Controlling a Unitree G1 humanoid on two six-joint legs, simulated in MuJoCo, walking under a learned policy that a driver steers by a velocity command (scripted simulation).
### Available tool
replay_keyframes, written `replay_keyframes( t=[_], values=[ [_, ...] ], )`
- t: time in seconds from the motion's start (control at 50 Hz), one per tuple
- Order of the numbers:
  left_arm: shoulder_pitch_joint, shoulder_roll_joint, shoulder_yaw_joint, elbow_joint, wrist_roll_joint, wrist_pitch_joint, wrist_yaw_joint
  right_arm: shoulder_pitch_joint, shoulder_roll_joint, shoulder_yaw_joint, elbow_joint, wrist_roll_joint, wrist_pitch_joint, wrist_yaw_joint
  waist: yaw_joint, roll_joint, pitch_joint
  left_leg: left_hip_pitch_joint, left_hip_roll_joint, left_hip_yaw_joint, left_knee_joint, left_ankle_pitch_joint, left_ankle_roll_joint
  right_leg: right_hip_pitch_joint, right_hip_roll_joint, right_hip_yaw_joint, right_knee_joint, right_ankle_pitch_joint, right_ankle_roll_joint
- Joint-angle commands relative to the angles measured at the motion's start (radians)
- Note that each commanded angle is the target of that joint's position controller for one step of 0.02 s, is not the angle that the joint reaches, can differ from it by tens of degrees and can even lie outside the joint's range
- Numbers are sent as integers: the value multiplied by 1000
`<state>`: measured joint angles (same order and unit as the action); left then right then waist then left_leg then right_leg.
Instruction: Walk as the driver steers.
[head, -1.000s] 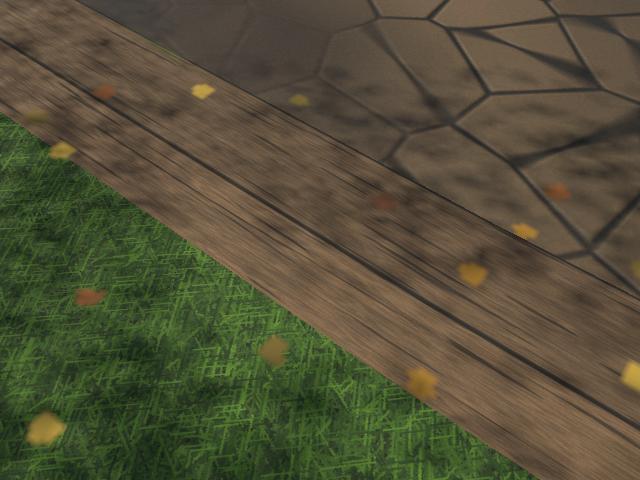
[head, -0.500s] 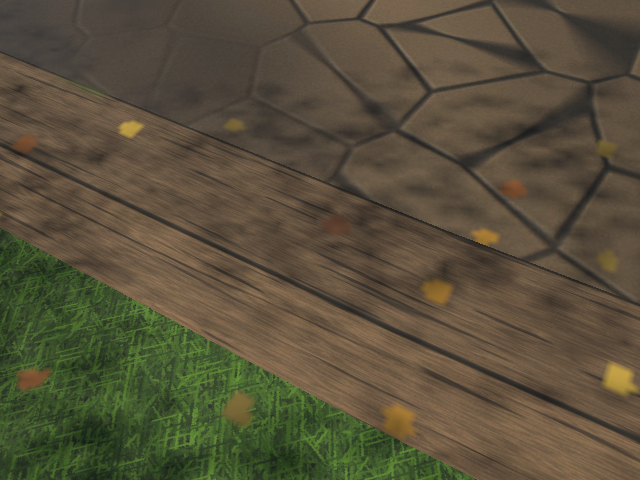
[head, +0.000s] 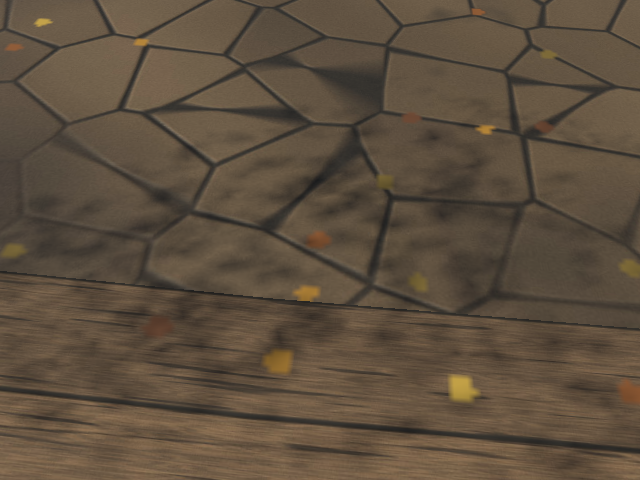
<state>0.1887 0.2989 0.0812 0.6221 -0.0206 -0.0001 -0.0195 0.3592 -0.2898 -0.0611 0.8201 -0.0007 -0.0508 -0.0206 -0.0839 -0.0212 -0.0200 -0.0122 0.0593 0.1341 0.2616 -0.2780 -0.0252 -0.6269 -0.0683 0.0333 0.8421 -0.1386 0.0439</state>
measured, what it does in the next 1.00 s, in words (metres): walks ahead, turning right: right foot, then left foot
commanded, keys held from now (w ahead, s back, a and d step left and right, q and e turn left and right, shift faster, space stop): w+e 1.00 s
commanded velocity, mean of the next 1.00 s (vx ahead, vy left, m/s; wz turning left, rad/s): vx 0.48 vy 0.00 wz -0.60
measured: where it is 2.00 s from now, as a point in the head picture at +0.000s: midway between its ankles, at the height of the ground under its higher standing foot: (545, 315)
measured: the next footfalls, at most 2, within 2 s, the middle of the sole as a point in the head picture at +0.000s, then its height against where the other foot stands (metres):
right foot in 0.14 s outside the picture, level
left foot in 0.62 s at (325, 469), level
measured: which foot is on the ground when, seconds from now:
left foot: down 0.00-0.14, up 0.16-0.60, down 0.62-1.00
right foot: up 0.00-0.12, down 0.14-0.62, up 0.64-1.00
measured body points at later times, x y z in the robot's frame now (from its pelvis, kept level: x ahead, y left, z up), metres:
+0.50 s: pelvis +0.24 -0.09 +0.00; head +0.28 -0.12 +0.44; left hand +0.37 +0.18 -0.10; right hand +0.41 -0.39 -0.08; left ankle +0.49 +0.01 -0.70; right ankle +0.14 -0.16 -0.75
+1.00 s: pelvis +0.51 -0.17 +0.00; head +0.54 -0.19 +0.44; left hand +0.83 -0.08 -0.08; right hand +0.36 -0.42 -0.13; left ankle +0.50 -0.03 -0.75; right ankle +0.57 -0.39 -0.69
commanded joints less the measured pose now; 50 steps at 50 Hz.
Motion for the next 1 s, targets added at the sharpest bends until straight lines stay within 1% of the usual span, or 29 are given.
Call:
replay_keyframes(
  t=[0.02, 0.08, 0.1, 0.12, 0.14, 0.16, 0.18, 0.2, 0.22, 0.24, 0.26, 0.28, 0.34, 0.42, 0.48, 0.56, 0.6, 0.62, 0.64, 0.66, 0.68, 0.7, 0.72, 0.76, 0.8, 0.82, 0.86, 0.94, 1.0],
  values=[
    [-175, 38, -6, -133, -5, -23, -22, -15, -209, -57, -47, 16, -11, 5, -20, 147, 126, -21, 244, -100, -122, 75, 170, -48, -9, -53, -116, -27, -31],
    [-158, 61, 1, -141, -3, -19, -32, -19, -233, -69, -38, 35, -1, 15, 15, 148, 116, -6, 265, -54, -47, 252, 150, 73, 25, -102, -195, -107, -93],
    [-96, 82, 15, -128, 0, -18, -31, -37, -245, -71, -40, 39, 3, 15, 65, 145, 72, -17, 254, -14, 58, 466, 133, 192, 67, -137, -241, -106, -120],
    [44, 125, 43, -85, 0, -14, -26, -39, -227, -65, -41, 41, 4, 13, 142, 106, -20, -64, 211, 55, 266, 657, 103, 412, 117, -157, -303, -55, -154],
    [239, 194, 80, -30, -10, -6, -11, -20, -185, -48, -52, 21, -1, 10, 227, 39, -136, -252, 162, 82, 548, 574, 58, 725, 103, -71, -303, -63, -196],
    [272, 334, 98, -30, -22, -8, 6, 5, -45, 1, -135, -37, -20, 16, 162, -292, -200, -697, 4, 53, 943, -228, -21, 1009, -194, 490, -394, -221, -359],
    [287, 280, 75, -62, -13, -33, 1, -69, -103, -6, -150, 3, -58, 20, 212, -201, -336, -822, -55, -192, 1100, -306, -16, 1036, -288, 816, -577, -406, -446],
    [253, 207, 50, -43, -1, -52, -5, -159, -177, -26, -176, 46, -78, 26, 218, -127, -185, -914, -4, -204, 1112, -200, 9, 961, -263, 668, -588, -315, -397],
    [210, 174, 39, -39, 2, -61, -5, -163, -168, -20, -174, 39, -90, 25, 181, -95, -117, -877, 35, -201, 1039, -114, 30, 841, -220, 546, -574, -220, -366],
    [134, 147, 27, -50, 4, -60, -4, -155, -165, -22, -158, 9, -92, 20, 137, -40, -65, -805, 65, -206, 956, -54, 26, 710, -175, 447, -573, -117, -338],
    [82, 127, 18, -64, 16, -60, -1, -137, -166, -27, -152, -4, -86, 22, 97, -55, -36, -731, 80, -215, 895, -8, 23, 613, -138, 382, -593, -29, -326],
    [54, 123, 16, -71, 23, -62, 3, -128, -160, -28, -147, -7, -75, 27, 75, -63, -23, -688, 78, -211, 866, 18, 15, 554, -122, 357, -617, 26, -328],
    [59, 141, 20, -44, 14, -71, 18, -155, -123, -19, -150, -19, -52, 31, 61, -30, 15, -659, 47, -181, 733, 101, -29, 450, -90, 272, -643, 171, -336],
    [128, 163, 28, 7, 1, -66, 36, -341, -66, 5, -198, -13, -56, 40, 123, -43, 62, -571, -23, -166, 394, 349, -42, 376, -22, 202, -629, 132, -276],
    [186, 173, 34, 43, -11, -63, 40, -422, -81, 3, -226, 4, -64, 53, 148, -47, 69, -506, -50, -189, 286, 411, -27, 396, -48, 259, -605, 74, -257],
    [199, 163, 37, 67, -9, -46, 47, -394, -126, -16, -228, 6, -73, 57, 120, -82, 55, -463, -51, -216, 233, 275, 20, 527, -94, 352, -485, 131, -226],
    [181, 135, 27, 61, -3, -37, 42, -245, -161, -42, -199, 0, -80, 45, 42, -87, -33, -226, -59, -179, 186, 240, 70, 515, -30, 333, -317, 294, -187],
    [170, 86, 6, 37, 13, -37, 37, -89, -206, -55, -188, -16, -82, 37, -28, -31, -191, 58, 76, -298, 232, 211, 132, 394, 30, 282, -62, 190, -151],
    [333, 1, -19, 29, -11, -45, 35, 19, -278, -74, -155, -22, -69, 36, 21, 279, -372, 460, 331, -749, 180, 20, 304, 23, 184, 162, 316, -338, -66],
    [331, 85, -11, 38, -26, -49, 39, 23, -200, -58, -155, 2, -62, 43, 12, 288, -358, 440, 374, -945, 70, -237, 300, -113, 124, 178, 470, -438, -55],
    [212, 160, 11, 30, -28, -45, 39, -35, -135, -41, -168, 4, -55, 36, -12, 174, -194, 300, 328, -790, 38, -273, 249, -157, 77, 162, 505, -351, -49],
    [137, 167, 14, 11, -16, -41, 42, -96, -116, -32, -173, -5, -46, 31, 3, 97, -92, 152, 288, -646, 25, -150, 217, -132, 37, 114, 483, -278, -45],
    [91, 152, 15, -3, 0, -41, 39, -127, -97, -25, -163, -12, -43, 30, 22, 76, -12, 25, 249, -544, -4, -35, 211, -106, 9, 107, 434, -235, -45],
    [116, 107, 13, 0, -9, -30, 30, -152, -78, -22, -149, -16, -51, 26, 64, 133, 21, -92, 198, -405, -56, 70, 199, -19, -33, 96, 368, -192, -50],
    [109, 67, 6, -2, -8, -17, 30, -150, -80, -26, -131, -4, -61, 26, 71, 112, 37, -118, 190, -315, -96, 130, 206, -25, -42, 77, 328, -173, -53],
    [86, 54, 0, -20, -6, -13, 28, -145, -107, -34, -119, -2, -65, 26, 76, 125, 53, -130, 216, -296, -113, 168, 226, -48, -53, 76, 280, -152, -45],
    [45, 50, -4, -33, 2, -15, 22, -134, -127, -43, -102, -1, -65, 26, 67, 101, 62, -102, 221, -231, -129, 234, 235, -80, -63, 74, 192, -70, -34],
    [-62, 36, -12, -47, 0, -31, -4, -124, -156, -49, -82, 2, -53, 20, 32, 73, 77, -73, 183, -71, -128, 317, 193, -31, -44, 13, -39, 138, -46],
    [-152, 31, -16, -78, -5, -33, -23, -78, -182, -55, -59, 14, -38, 18, 3, 71, 104, -15, 199, -17, -122, 321, 174, -9, -28, -31, -151, 157, -66]
  ],
)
